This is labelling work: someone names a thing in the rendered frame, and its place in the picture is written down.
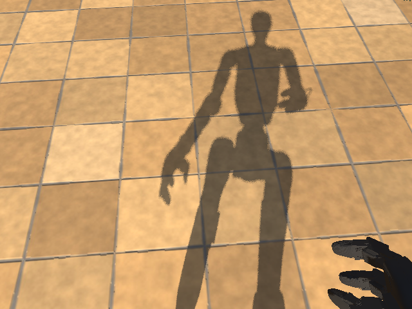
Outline right robot hand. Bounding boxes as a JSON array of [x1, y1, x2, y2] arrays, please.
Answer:
[[328, 237, 412, 309]]

